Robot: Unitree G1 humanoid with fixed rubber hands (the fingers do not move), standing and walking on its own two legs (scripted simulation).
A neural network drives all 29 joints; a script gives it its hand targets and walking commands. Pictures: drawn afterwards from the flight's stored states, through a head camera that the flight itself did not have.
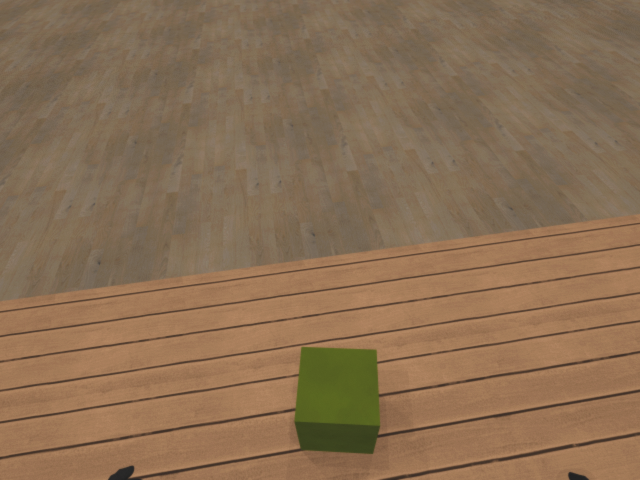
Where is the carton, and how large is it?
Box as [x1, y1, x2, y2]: [294, 347, 379, 453]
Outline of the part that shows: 301,347 294,420 301,449 372,453 379,428 376,350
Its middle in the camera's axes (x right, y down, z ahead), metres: +0.06 +0.46 +1.11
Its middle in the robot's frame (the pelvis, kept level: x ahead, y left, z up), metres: +0.47 +0.00 -0.66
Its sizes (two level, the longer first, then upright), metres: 0.210 0.200 0.250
